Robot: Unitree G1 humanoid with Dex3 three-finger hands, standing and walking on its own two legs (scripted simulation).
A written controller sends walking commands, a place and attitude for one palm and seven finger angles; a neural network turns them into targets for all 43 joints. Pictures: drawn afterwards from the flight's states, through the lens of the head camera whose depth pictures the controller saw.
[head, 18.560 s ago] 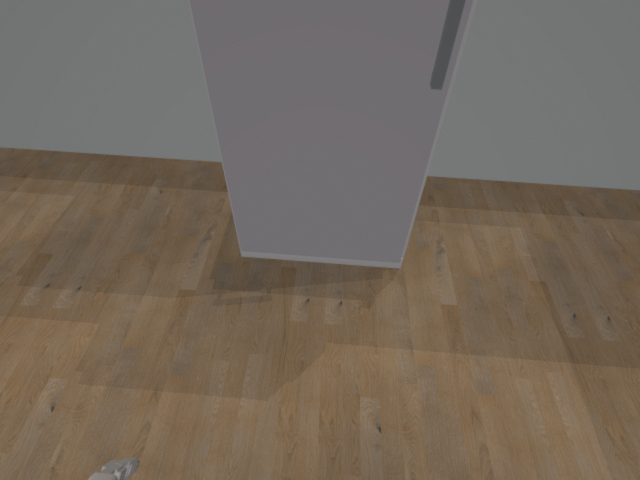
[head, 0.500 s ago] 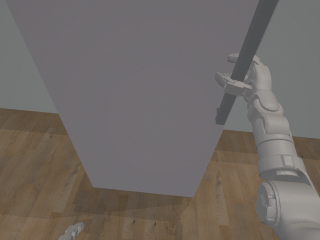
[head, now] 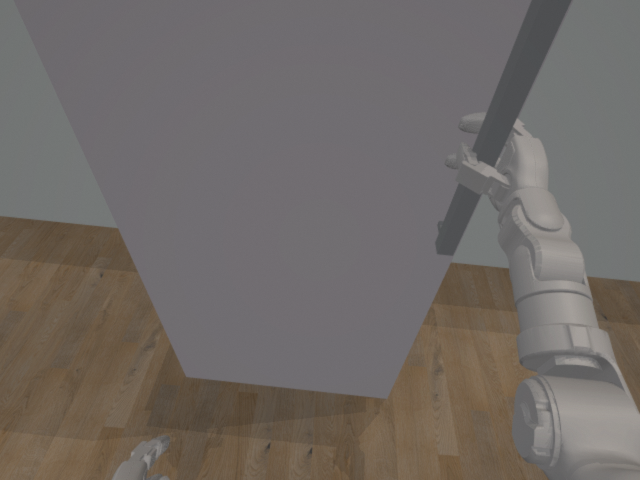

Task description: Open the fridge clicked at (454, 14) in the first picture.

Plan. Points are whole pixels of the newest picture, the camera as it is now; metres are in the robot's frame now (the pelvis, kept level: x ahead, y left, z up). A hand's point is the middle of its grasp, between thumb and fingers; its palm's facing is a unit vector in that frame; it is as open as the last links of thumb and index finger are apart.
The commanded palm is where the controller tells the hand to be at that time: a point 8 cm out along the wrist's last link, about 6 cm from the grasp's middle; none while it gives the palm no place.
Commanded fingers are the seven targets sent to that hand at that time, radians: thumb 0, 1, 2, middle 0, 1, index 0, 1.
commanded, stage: grip the handle and tug to test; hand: right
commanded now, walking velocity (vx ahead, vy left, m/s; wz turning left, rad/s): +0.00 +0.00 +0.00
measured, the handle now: (481, 144) +0.48 -0.15 +0.22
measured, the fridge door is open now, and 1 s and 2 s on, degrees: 0 5 28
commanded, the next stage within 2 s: pull the door a little, standing still in 0.40 s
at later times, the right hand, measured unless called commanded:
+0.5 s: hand (466, 169) +0.43 -0.13 +0.21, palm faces +0.03 +1.00 +0.00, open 5.6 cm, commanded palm +0.40 -0.18 +0.21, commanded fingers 0.00 -0.90 -0.90 0.45 1.40 0.45 1.40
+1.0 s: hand (469, 198) +0.38 -0.12 +0.21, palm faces +0.00 +1.00 -0.03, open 6.1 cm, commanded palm +0.32 -0.17 +0.21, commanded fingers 0.00 -0.90 -0.90 0.45 1.40 0.45 1.40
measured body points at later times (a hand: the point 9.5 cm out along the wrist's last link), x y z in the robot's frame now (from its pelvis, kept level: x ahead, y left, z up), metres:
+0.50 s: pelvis +0.03 +0.00 +0.00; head +0.02 +0.03 +0.45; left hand +0.18 +0.25 -0.10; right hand +0.42 -0.18 +0.21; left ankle -0.05 +0.10 -0.74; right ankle +0.03 -0.11 -0.74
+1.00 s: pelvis +0.07 +0.01 +0.00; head +0.04 +0.04 +0.45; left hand +0.24 +0.24 -0.08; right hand +0.38 -0.18 +0.21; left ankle -0.05 +0.09 -0.73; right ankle +0.04 -0.12 -0.74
